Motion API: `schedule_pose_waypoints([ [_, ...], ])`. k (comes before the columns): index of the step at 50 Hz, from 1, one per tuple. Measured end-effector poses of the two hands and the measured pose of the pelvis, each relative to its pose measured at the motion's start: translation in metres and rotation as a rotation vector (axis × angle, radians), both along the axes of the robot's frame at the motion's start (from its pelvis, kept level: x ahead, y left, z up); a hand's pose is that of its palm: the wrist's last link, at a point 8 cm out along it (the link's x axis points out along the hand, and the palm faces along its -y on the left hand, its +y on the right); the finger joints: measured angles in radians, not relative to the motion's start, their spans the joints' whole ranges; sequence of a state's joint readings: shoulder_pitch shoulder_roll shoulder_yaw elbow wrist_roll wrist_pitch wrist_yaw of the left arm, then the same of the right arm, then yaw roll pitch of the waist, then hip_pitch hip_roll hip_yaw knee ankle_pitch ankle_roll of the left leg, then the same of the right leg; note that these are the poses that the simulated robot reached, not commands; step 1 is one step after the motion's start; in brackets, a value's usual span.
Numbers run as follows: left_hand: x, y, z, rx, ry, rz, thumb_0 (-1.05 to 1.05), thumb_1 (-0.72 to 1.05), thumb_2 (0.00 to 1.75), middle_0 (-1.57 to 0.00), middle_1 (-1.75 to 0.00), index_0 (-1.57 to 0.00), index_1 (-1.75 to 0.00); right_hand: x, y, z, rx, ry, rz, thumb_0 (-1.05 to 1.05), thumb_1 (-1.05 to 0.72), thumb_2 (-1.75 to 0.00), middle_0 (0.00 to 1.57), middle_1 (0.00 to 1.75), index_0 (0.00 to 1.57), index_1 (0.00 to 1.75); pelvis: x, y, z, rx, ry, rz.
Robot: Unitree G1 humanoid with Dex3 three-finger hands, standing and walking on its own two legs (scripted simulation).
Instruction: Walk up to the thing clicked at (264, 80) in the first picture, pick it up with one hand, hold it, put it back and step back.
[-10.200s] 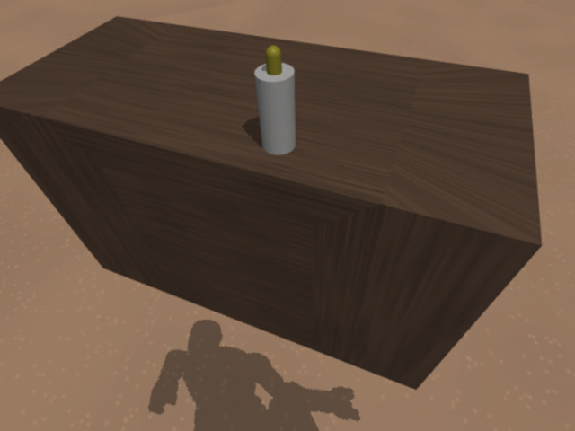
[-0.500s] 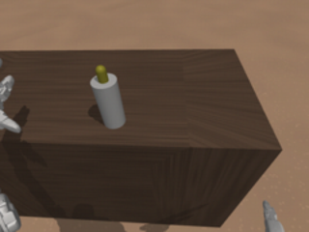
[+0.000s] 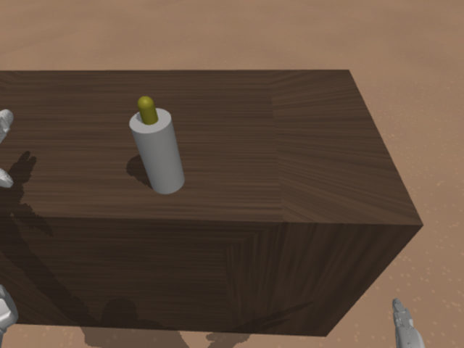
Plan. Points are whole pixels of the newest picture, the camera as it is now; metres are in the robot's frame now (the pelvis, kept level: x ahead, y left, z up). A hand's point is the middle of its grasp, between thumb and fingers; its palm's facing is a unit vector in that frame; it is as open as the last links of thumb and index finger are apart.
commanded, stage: go down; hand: left
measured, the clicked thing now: (157, 145) +0.44 +0.17 +0.13
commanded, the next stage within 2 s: approach in 0.72 s
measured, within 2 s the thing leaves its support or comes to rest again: neither
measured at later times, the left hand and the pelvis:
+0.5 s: hand (2, 133) +0.37 +0.36 +0.22, palm faces +0.13 -0.99 +0.00, open 17.7 cm; pelvis +0.00 +0.00 +0.00, yaw +0 degrees
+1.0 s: hand (0, 142) +0.35 +0.36 +0.22, palm faces +0.13 -0.99 -0.02, open 17.7 cm; pelvis +0.00 +0.00 +0.00, yaw +0 degrees
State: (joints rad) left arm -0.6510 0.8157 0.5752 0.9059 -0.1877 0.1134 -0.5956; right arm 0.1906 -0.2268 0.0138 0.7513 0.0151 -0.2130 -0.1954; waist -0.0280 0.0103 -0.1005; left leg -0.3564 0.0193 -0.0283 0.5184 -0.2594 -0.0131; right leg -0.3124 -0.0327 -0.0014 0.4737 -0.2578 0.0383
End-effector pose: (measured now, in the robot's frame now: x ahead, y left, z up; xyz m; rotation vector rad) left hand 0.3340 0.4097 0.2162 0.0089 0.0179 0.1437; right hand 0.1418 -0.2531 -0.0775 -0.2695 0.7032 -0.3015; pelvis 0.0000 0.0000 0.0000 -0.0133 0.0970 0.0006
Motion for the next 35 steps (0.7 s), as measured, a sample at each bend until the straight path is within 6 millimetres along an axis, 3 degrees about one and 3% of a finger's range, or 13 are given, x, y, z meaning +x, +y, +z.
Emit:
schedule_pose_waypoints([
  [16, 0.011, 0.003, 0.004, -0.01, 0.007, -0.009, -0.02, -0.61, 0.05, -0.05, -0.04, -0.05, -0.05, 0.002, 0.002, 0.002, -0.001, -0.004, -0.002, -0.01, 0.51, -0.06, 0.06, 0.05, 0.06, 0.05, 0.004, 0.002, 0.0, -0.004, 0.017, -0.005],
  [35, -0.007, 0.004, -0.003, -0.003, 0.012, -0.005, -0.02, -0.61, 0.03, -0.05, -0.05, -0.05, -0.04, 0.004, -0.001, 0.002, -0.01, -0.004, 0.0, -0.01, 0.5, -0.06, 0.06, 0.05, 0.06, 0.05, 0.002, 0.001, -0.001, -0.002, 0.004, 0.003],
])
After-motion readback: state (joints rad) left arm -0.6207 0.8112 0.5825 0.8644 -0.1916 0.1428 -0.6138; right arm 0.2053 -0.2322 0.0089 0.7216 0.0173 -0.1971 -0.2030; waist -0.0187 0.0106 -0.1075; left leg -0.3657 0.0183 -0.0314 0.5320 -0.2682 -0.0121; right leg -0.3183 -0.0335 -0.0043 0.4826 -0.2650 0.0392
